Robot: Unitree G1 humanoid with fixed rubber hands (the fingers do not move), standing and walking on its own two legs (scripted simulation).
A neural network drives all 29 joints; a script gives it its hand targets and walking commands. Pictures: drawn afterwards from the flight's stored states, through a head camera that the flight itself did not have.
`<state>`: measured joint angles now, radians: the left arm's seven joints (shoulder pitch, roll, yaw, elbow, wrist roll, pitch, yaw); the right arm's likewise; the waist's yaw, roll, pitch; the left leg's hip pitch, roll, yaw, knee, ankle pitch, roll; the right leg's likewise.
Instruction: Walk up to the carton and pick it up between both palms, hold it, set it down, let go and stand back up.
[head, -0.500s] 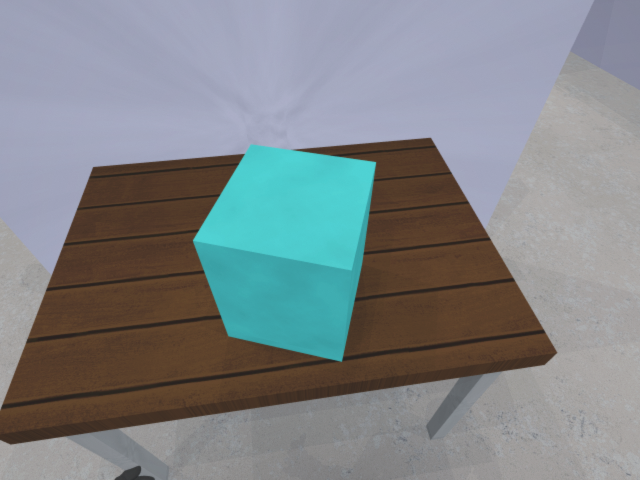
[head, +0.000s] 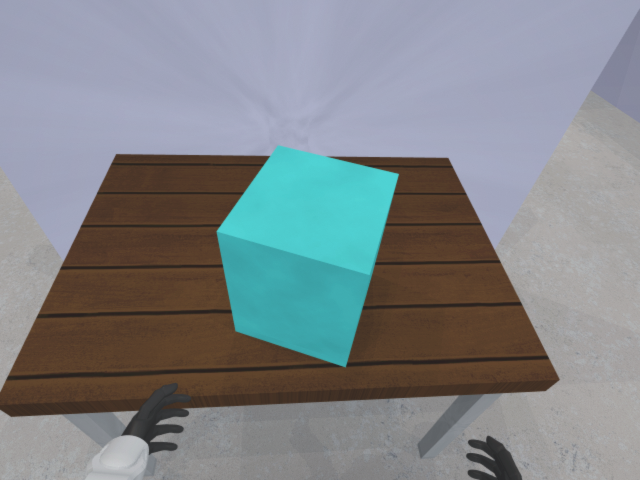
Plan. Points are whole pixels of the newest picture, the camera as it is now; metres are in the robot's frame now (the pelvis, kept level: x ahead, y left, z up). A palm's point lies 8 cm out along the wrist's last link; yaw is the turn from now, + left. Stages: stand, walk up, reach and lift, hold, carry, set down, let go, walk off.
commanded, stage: reach and lift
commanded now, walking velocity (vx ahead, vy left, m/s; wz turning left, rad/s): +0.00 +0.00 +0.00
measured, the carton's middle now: (312, 257) +0.47 -0.01 -0.01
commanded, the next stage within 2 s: none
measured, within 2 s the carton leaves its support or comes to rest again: neither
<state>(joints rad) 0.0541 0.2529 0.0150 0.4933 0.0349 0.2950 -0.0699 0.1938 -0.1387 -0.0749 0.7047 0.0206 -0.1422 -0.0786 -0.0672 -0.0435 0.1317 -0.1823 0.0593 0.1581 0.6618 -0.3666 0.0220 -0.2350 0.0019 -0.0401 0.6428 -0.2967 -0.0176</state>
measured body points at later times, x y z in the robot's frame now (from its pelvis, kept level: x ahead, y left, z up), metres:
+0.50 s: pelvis +0.02 +0.02 +0.01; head +0.04 +0.05 +0.46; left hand +0.22 +0.27 -0.06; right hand +0.16 -0.17 -0.06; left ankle +0.01 +0.10 -0.72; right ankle +0.04 -0.11 -0.72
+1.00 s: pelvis +0.03 +0.04 +0.01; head +0.03 +0.07 +0.46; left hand +0.25 +0.28 -0.01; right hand +0.20 -0.15 -0.02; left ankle +0.01 +0.10 -0.72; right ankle +0.04 -0.11 -0.72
